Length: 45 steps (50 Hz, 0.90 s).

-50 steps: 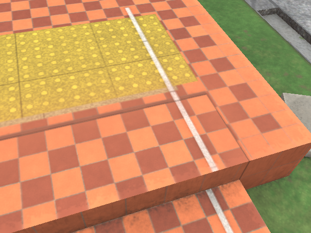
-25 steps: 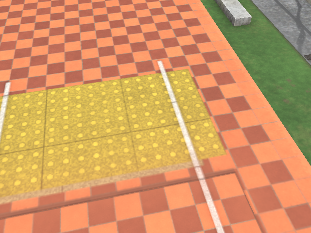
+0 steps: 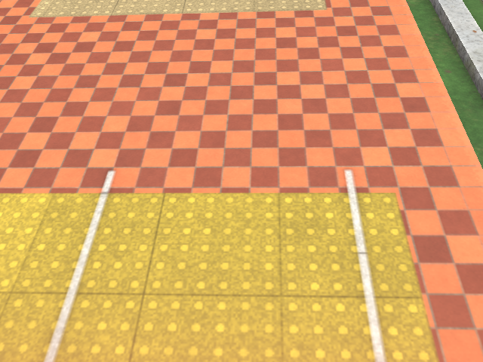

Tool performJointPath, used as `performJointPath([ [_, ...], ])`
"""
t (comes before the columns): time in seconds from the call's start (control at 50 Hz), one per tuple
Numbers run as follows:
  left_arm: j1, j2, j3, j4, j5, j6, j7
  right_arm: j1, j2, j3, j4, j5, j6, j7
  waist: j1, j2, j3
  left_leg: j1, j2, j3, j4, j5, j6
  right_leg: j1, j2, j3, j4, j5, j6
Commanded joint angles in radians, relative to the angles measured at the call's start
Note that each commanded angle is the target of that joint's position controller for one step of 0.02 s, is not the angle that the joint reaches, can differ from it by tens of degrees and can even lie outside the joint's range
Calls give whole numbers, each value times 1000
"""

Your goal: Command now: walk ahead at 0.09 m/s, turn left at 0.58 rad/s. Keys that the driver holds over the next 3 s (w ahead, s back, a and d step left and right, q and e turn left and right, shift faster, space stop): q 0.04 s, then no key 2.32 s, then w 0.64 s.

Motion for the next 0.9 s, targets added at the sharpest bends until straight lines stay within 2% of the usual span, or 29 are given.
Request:
performJointPath([
  [0.02, 78, 68, -2, -38, -7, -1, 28, -184, -30, 11, -120, -6, -53, -14, 99, -61, -63, 110, 165, -403, -436, 43, 153, -62, -19, -47, -103, -1, 72],
  [0.04, -4, 116, 16, -72, -32, -9, 35, -153, -72, -1, -141, -18, -57, -12, 71, -69, -58, 115, 181, -395, -463, 103, 136, -29, -43, -62, -165, -30, 121],
  [0.06, -8, 96, 9, -83, -37, 0, 31, -177, -124, -18, -159, -9, -63, -6, 103, -36, -38, 106, 194, -343, -502, 141, 126, 47, -56, -138, -348, -154, 143],
  [0.08, -18, 98, 11, -81, -35, 5, 26, -147, -138, -25, -175, -2, -74, -9, 85, -8, -29, 85, 185, -336, -526, 170, 88, 180, -79, -154, -454, -143, 147],
  [0.1, 12, 73, 7, -64, -26, 12, 12, -176, -142, -27, -191, 18, -81, -5, 100, 26, 3, -3, 151, -272, -535, 173, 54, 332, -79, -207, -535, -130, 142],
  [0.12, 12, 67, 6, -65, -27, 14, 1, -173, -143, -31, -199, 21, -83, -1, 87, 27, 21, -10, 155, -290, -517, 137, 44, 399, -82, -193, -591, -40, 139],
  [0.14, -13, 46, -3, -82, -18, 18, -12, -156, -131, -28, -202, 23, -78, 8, 76, 38, 44, 46, 176, -325, -498, 114, 65, 396, -73, -191, -688, -29, 134],
  [0.16, -25, -15, -19, -106, -99, 59, 45, -72, -80, -28, -165, 43, 8, -32, 81, 69, 4, 103, 177, -365, -428, 194, 117, 379, -18, -213, -897, 45, 70],
  [0.18, 11, -30, -25, -83, -114, 66, 58, -43, -69, -19, -187, 38, 42, -33, 90, 90, 0, 203, 188, -346, -391, 237, 103, 411, 13, -235, -1072, 86, 50],
  [0.2, 46, 39, 0, -65, -93, 67, 58, -12, -41, -19, -189, 30, 50, -28, 87, 70, -21, 172, 157, -302, -274, 70, 49, 527, -47, -159, -1142, 160, 6],
  [0.22, 57, 129, 17, -78, -46, 68, 57, 51, 49, 0, -189, 19, 52, -24, 43, -154, -54, 42, 32, -142, 37, -239, -43, 653, -300, 106, -1183, 451, -94],
  [0.24, 28, 173, 36, -121, -13, 73, 57, 78, -6, -7, -234, 22, 35, -14, -1, -375, -95, -79, 45, -89, 141, -334, -82, 640, -426, 398, -1274, 514, -252],
  [0.26, 1, 104, 23, -153, -20, 65, 57, 63, -60, -19, -212, 38, 37, -17, 24, -269, -103, -88, 98, -123, 296, -273, -114, 635, -425, 414, -1258, 398, -292],
  [0.28, -20, 55, 13, -174, -36, 63, 59, 18, -85, -27, -200, 46, 55, -20, 50, -136, -62, -94, 114, -121, 375, -211, -142, 593, -369, 299, -1229, 335, -253],
  [0.3, -47, 30, 4, -184, -58, 73, 65, -13, -60, -23, -201, 37, 76, -28, 43, -75, -45, -87, 137, -121, 377, -167, -160, 570, -298, 209, -1225, 215, -205],
  [0.32, -70, 22, -1, -184, -70, 82, 71, -34, -35, -15, -221, 32, 89, -30, 30, -89, -13, -57, 161, -107, 322, -131, -173, 521, -264, 142, -1241, 164, -183],
  [0.34, -78, 14, -3, -180, -69, 88, 72, -53, -10, -5, -232, 23, 94, -31, 20, -86, 6, 26, 180, -77, 211, -96, -175, 455, -220, 63, -1255, 174, -157],
  [0.38, -35, 4, -1, -159, -67, 98, 66, -69, 47, 21, -240, 18, 88, -28, 40, -111, -11, 202, 175, -3, -67, -105, -166, 428, -158, -42, -1259, 196, -146],
  [0.4, 11, 14, 5, -141, -67, 102, 60, -71, 53, 22, -236, 19, 84, -25, 61, -133, -17, 250, 168, 14, -179, -116, -161, 460, -159, -42, -1258, 151, -159],
  [0.44, 46, 39, 14, -119, -72, 104, 47, -35, 20, 9, -215, 18, 83, -20, 55, -154, -10, 388, 156, 42, -401, 72, -132, 461, -174, -28, -1244, 40, -165],
  [0.46, 65, 39, 14, -109, -72, 94, 41, -36, -8, 1, -217, 6, 83, -20, 49, -166, 7, 470, 172, 14, -460, 147, -112, 419, -176, -25, -1246, 38, -145],
  [0.48, 75, 29, 10, -95, -72, 81, 36, -43, -50, -5, -237, -10, 85, -22, 45, -153, 6, 548, 227, -62, -464, 211, -86, 365, -168, -28, -1244, 17, -101],
  [0.5, 63, 9, 4, -93, -68, 70, 31, -42, -91, -9, -258, -22, 86, -25, 53, -93, 12, 589, 291, -121, -457, 300, -55, 316, -127, -70, -1196, -14, -60],
  [0.52, 109, -30, -2, -83, -71, 67, 28, -67, -118, -24, -241, -9, 92, -24, 105, 120, 13, 496, 285, -124, -459, 113, -15, 359, -51, -166, -1198, -36, -25],
  [0.54, 77, 8, 7, -66, -64, 72, 34, -75, -55, -14, -250, -1, 90, -18, 68, 99, 47, 429, 261, -123, -499, -33, -14, 405, -41, -189, -1165, -23, -2],
  [0.56, 66, 9, 12, -58, -63, 78, 36, -67, -18, -4, -234, -6, 89, -16, 66, 102, 69, 400, 255, -119, -521, -108, -28, 419, -39, -193, -1161, -20, 1],
  [0.62, 76, 2, 14, -38, -59, 88, 41, -63, -19, -7, -221, -2, 76, -23, 68, 71, 110, 373, 241, -110, -516, -77, -44, 433, -48, -186, -1174, -12, -10],
  [0.76, 101, 2, 18, 14, -60, 85, 39, -28, -20, -14, -182, 3, 68, -31, 68, 8, 102, 412, 225, -86, -491, 68, -52, 481, -60, -183, -1196, 46, -19],
  [0.9, 106, 10, 15, 48, -61, 94, 42, 3, -23, -20, -133, 8, 67, -34, 69, -11, 99, 442, 215, -66, -485, 168, -64, 518, -68, -182, -1201, 98, -25],
])
Next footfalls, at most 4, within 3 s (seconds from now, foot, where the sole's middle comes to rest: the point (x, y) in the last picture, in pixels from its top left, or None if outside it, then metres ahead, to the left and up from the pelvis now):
0.20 right None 0.18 -0.16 -0.71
0.48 left None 0.13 0.09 -0.71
2.96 right None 0.49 -0.11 -0.71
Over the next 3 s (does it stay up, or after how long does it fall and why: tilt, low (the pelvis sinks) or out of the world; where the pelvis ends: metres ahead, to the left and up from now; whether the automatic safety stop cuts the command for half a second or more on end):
stays up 0.35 -0.03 0.04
